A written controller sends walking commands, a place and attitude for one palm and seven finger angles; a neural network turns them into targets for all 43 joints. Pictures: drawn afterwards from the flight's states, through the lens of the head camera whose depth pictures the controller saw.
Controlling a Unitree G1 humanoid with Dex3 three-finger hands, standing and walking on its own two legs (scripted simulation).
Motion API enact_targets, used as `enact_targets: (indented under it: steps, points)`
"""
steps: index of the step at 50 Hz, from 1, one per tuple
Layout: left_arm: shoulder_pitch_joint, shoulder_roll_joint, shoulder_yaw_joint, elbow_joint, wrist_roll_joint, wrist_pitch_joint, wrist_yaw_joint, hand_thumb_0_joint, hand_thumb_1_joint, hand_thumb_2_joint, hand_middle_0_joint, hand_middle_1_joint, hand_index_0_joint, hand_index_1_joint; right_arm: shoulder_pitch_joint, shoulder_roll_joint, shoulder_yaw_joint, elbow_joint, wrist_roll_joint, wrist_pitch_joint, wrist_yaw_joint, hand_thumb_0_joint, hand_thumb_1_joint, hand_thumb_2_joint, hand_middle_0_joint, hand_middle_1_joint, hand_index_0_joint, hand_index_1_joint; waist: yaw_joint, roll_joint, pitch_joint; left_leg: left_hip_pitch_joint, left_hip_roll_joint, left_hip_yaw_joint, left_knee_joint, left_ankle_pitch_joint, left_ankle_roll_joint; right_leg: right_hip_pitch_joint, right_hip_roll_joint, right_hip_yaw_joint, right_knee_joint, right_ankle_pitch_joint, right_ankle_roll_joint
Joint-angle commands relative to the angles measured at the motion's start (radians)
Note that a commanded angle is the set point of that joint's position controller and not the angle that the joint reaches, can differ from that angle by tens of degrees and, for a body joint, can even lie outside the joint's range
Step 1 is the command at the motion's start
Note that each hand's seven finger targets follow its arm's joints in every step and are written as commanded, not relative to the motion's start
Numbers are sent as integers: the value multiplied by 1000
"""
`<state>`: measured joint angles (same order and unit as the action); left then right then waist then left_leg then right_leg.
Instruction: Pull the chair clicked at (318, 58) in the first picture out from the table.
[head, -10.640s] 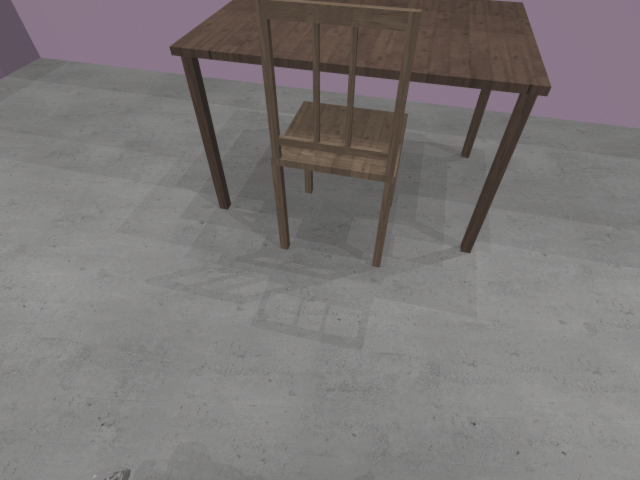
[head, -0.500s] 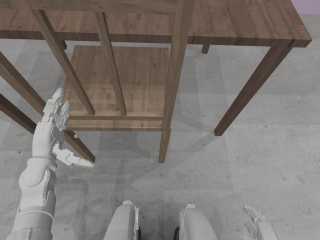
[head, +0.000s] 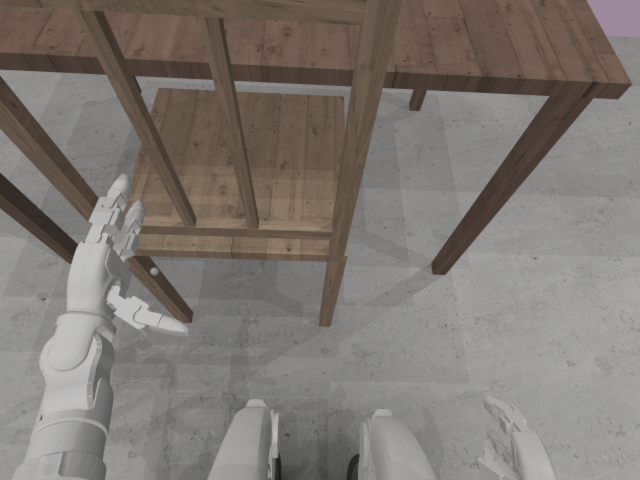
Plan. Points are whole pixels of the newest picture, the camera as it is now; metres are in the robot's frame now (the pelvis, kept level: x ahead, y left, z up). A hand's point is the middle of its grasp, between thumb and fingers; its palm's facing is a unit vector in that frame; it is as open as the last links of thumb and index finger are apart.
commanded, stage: push the fingers through the gap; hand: left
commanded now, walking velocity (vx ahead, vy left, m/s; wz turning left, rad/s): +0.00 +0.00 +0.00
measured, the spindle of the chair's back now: (155, 148) +0.49 +0.22 +0.07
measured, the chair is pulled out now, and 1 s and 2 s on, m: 0.00 0.00 0.00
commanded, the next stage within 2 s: hook a spindle and tug to test in 1.62 s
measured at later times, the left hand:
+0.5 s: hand (166, 238) +0.39 +0.20 +0.03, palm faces -0.01 -1.00 -0.05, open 16.9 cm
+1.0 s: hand (174, 207) +0.44 +0.20 +0.03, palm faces +0.01 -1.00 -0.05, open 16.9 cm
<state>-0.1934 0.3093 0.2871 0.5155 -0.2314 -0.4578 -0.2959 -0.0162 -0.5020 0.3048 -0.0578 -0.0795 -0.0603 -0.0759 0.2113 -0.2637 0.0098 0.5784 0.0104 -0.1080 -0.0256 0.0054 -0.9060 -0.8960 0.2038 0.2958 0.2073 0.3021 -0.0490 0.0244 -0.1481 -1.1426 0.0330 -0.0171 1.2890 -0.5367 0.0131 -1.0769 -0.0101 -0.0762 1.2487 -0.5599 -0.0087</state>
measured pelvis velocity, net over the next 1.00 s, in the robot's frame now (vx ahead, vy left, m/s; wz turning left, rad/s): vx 0.00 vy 0.00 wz -0.01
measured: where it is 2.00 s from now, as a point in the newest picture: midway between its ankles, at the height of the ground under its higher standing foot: outside the picture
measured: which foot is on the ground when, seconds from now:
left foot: down 0.00-1.00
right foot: down 0.00-1.00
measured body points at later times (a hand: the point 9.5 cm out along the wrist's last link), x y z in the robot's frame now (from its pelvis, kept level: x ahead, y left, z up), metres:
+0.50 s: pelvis +0.00 +0.01 +0.00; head +0.12 +0.02 +0.43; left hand +0.39 +0.26 +0.03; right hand +0.11 -0.26 -0.11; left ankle +0.04 +0.11 -0.62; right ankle +0.02 -0.12 -0.62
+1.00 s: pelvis +0.00 +0.00 -0.01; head +0.13 +0.01 +0.42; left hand +0.43 +0.26 +0.03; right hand +0.08 -0.27 -0.12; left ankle +0.04 +0.11 -0.62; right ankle +0.02 -0.12 -0.62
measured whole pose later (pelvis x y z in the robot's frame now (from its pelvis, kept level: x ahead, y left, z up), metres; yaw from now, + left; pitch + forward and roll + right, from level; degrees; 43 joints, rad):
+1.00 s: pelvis +0.00 +0.00 -0.01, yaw -1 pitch +25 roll -3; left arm -0.57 0.39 0.37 0.89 -0.16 -0.49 -0.28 -0.02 -0.50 0.30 -0.06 -0.08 -0.06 -0.08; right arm 0.27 -0.27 0.01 0.63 -0.01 -0.03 -0.01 0.00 -0.91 -0.90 0.20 0.30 0.21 0.30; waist -0.10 0.03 -0.15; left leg -1.20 0.04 -0.01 1.31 -0.54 0.01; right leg -1.14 0.00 -0.07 1.27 -0.55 -0.01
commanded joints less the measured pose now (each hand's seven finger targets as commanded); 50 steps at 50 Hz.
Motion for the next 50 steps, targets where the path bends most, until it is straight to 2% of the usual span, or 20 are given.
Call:
enact_targets:
  steps: [1,3,4,5,9,14,20,22,23,25,27,30,35,37,38,41,43,45,48,50]
  points:
    - [-191,187,69,-198,-25,-73,-2,0,-500,300,-60,-80,-60,-80,56,-153,-68,-100,4,-36,-10,0,-900,-900,200,300,200,300,-10,34,-396,303,-20,-20,-162,283,12,192,22,47,-176,261,-19]
    - [-237,187,60,-201,-24,-75,-3,0,-500,300,-60,-80,-60,-80,61,-154,-68,-93,4,-38,-12,0,-900,-900,200,300,200,300,-24,45,-389,310,-18,-23,-155,284,12,167,23,45,-172,255,-19]
    - [-262,211,74,-203,-18,-79,-1,0,-500,300,-60,-80,-60,-80,62,-158,-68,-86,1,-37,-14,0,-900,-900,200,300,200,300,-21,66,-397,320,-16,-27,-157,289,10,159,21,45,-169,252,-20]
    - [-268,187,57,-189,-17,-76,-1,0,-500,300,-60,-80,-60,-80,65,-155,-68,-83,1,-37,-14,0,-900,-900,200,300,200,300,-27,55,-397,326,-17,-28,-155,289,10,150,21,42,-169,250,-19]
    - [-332,196,51,-170,-10,-75,-1,0,-500,300,-60,-80,-60,-80,72,-160,-66,-74,-1,-37,-15,0,-900,-900,200,300,200,300,-27,83,-407,342,-15,-36,-159,291,7,128,21,38,-165,235,-23]
    - [-339,198,60,-117,-3,-62,10,0,-500,300,-60,-80,-60,-80,88,-162,-67,-71,-2,-27,-8,0,-900,-900,200,300,200,300,-23,55,-419,351,-13,-42,-167,309,4,131,23,31,-164,242,-23]
    - [-380,212,72,-84,11,-68,27,0,-500,300,-60,-80,-60,-80,106,-160,-68,-67,-5,-9,0,0,-900,-900,200,300,200,300,-21,69,-428,361,-12,-39,-171,327,1,139,25,32,-165,259,-24]
    - [-404,207,69,-69,15,-73,34,0,-500,300,-60,-80,-60,-80,109,-161,-70,-61,-5,-4,1,0,-900,-900,200,300,200,300,-27,54,-425,361,-10,-40,-167,323,2,128,26,32,-165,255,-23]
    - [-428,195,49,-70,18,-76,34,0,-500,300,-60,-80,-60,-80,113,-160,-67,-61,-6,-3,1,0,-900,-900,200,300,200,300,-36,74,-424,366,-10,-42,-166,328,2,113,28,28,-160,252,-25]
    - [-468,228,76,-21,24,-75,40,0,-500,300,-60,-80,-60,-80,121,-167,-67,-49,-7,4,1,0,-900,-900,200,300,200,300,-40,46,-402,338,-9,-42,-164,298,2,112,28,32,-164,238,-23]
    - [-492,212,65,-2,29,-78,41,0,-500,300,-60,-80,-60,-80,123,-162,-67,-49,-9,8,3,0,-900,-900,200,300,200,300,-39,52,-415,334,-14,-37,-161,297,4,125,26,37,-166,241,-22]
    - [-512,246,89,0,38,-92,44,0,-500,300,-60,-80,-60,-80,131,-163,-68,-48,-10,17,4,0,-900,-900,200,300,200,300,-32,74,-451,352,-14,-33,-156,339,4,143,26,41,-160,280,-25]
    - [-575,226,65,50,44,-94,47,0,-500,300,-60,-80,-60,-80,143,-164,-67,-34,-12,30,9,0,-900,-900,200,300,200,300,-52,68,-445,353,-12,-39,-151,329,4,119,28,38,-161,270,-22]
    - [-593,265,103,119,45,-87,47,0,-500,300,-60,-80,-60,-80,149,-170,-66,-24,-14,39,7,0,-900,-900,200,300,200,300,-59,19,-412,285,-16,-28,-141,289,11,138,29,48,-169,260,-17]
    - [-610,297,126,116,48,-95,46,0,-500,300,-60,-80,-60,-80,155,-171,-65,-24,-13,40,5,0,-900,-900,200,300,200,300,-52,32,-423,285,-14,-29,-139,294,12,140,31,48,-160,262,-21]
    - [-633,283,108,91,51,-107,34,0,-500,300,-60,-80,-60,-80,152,-166,-66,-31,-16,44,9,0,-900,-900,200,300,200,300,-48,87,-472,341,-14,-29,-140,344,7,143,28,49,-156,299,-22]
    - [-650,275,99,98,47,-110,28,0,-500,300,-60,-80,-60,-80,161,-166,-65,-30,-17,46,11,0,-900,-900,200,300,200,300,-56,82,-479,341,-14,-33,-134,355,9,139,32,48,-151,305,-23]
    - [-653,305,130,170,49,-98,25,0,-500,300,-60,-80,-60,-80,166,-172,-65,-18,-16,53,10,0,-900,-900,200,300,200,300,-62,43,-437,282,-14,-26,-126,320,13,143,31,55,-157,296,-18]
    - [-721,303,120,180,53,-103,16,0,-500,300,-60,-80,-60,-80,171,-170,-64,-18,-16,58,10,0,-900,-900,200,300,200,300,-71,50,-444,270,-17,-21,-118,300,19,143,31,60,-159,282,-18]
    - [-724,342,151,197,55,-105,13,0,-500,300,-60,-80,-60,-80,179,-175,-64,-15,-19,63,10,0,-900,-900,200,300,200,300,-61,66,-467,283,-16,-25,-117,317,16,143,32,61,-153,290,-19]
